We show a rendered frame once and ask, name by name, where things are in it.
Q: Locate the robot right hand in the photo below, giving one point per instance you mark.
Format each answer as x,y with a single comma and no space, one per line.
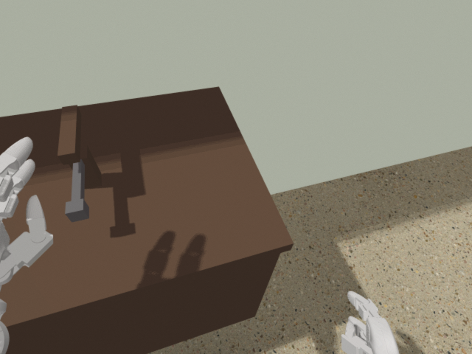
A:
376,337

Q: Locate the tap lever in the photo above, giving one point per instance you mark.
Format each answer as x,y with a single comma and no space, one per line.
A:
77,209

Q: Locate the counter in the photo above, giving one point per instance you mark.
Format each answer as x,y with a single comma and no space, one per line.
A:
182,237

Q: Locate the robot left hand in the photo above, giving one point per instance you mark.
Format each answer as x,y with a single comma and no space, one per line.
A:
15,172

